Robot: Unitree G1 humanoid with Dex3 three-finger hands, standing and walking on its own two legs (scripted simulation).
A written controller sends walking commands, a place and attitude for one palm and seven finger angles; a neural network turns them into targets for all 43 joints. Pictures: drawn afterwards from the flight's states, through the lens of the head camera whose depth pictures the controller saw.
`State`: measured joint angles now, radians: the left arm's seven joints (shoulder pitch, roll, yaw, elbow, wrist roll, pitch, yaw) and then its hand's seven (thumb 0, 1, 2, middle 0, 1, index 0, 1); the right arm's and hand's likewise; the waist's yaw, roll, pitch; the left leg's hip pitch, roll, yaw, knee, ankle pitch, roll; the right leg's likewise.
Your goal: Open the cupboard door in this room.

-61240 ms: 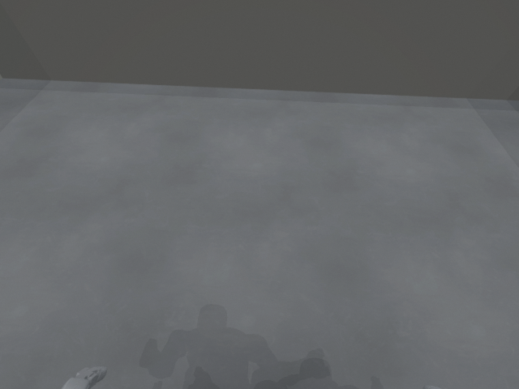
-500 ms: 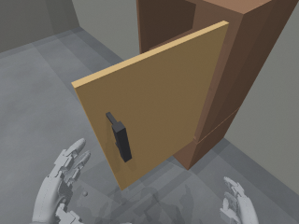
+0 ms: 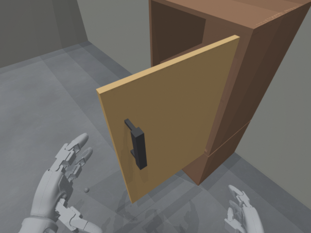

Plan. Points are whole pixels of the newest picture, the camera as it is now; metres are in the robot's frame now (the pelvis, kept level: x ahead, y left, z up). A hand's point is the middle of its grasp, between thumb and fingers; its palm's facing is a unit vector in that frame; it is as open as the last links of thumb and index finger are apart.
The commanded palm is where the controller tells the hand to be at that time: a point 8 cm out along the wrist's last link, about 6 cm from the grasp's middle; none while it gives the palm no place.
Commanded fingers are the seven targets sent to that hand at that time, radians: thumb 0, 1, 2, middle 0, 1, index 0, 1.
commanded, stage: draw the hand back to the body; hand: left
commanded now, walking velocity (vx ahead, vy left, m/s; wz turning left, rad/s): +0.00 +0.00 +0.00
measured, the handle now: (135, 144) +0.31 +0.09 +0.08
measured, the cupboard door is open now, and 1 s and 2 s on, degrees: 86 86 86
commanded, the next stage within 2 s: step back with the hand held close in 1.16 s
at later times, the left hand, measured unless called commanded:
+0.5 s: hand (48, 160) +0.21 +0.23 +0.16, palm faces +0.34 -0.85 -0.40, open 12.5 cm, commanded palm +0.16 +0.27 +0.18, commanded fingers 0.00 0.44 0.70 -0.18 -0.30 -0.18 -0.30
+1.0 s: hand (35, 141) +0.23 +0.25 +0.19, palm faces +0.43 -0.81 -0.40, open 7.6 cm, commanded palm +0.18 +0.29 +0.21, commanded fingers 0.00 0.90 0.90 -0.20 -0.30 -0.20 -0.30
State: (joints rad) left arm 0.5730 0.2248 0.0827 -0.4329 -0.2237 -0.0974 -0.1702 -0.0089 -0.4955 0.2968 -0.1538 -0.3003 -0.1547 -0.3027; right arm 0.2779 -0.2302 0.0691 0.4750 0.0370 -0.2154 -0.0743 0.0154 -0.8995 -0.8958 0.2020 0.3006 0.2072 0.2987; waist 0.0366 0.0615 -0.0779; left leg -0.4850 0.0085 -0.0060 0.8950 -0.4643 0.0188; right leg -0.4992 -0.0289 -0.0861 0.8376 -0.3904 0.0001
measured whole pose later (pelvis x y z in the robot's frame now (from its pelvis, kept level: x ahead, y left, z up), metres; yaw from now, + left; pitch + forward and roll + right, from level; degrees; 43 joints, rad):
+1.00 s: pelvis +0.03 -0.01 +0.05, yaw -2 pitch -5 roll -1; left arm 0.45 0.32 0.32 -0.39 -0.04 -0.06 0.11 0.01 0.85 0.88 -0.21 -0.30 -0.21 -0.30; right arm 0.18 -0.23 0.03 0.64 -0.01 -0.10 -0.07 0.01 -0.90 -0.90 0.20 0.30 0.21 0.30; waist 0.07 0.07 0.04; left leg -0.04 0.01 0.03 0.40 -0.28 0.01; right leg -0.08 -0.01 -0.06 0.39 -0.22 0.00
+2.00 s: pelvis -0.08 +0.01 +0.02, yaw +0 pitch -2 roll -1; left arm 0.51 0.39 0.45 -0.52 0.02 -0.22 0.15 0.02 0.89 0.90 -0.22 -0.30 -0.22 -0.30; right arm 0.22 -0.21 0.01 0.56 0.00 -0.08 -0.08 0.01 -0.90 -0.90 0.20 0.30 0.21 0.30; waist 0.01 0.00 0.08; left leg -0.41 -0.02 0.03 0.69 -0.30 0.05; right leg -0.41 -0.02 0.00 0.61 -0.16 0.02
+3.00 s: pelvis -0.24 -0.01 +0.04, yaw -4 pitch +0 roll +2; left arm 0.59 0.40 0.42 -0.47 -0.02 -0.21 0.13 0.02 0.89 0.90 -0.22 -0.30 -0.22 -0.30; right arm 0.29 -0.22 0.00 0.69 -0.01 -0.11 -0.08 0.01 -0.90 -0.90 0.20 0.30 0.21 0.30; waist 0.01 -0.05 -0.04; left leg -0.44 0.01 0.03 0.89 -0.30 0.00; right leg -0.27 -0.01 -0.07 0.49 -0.22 -0.06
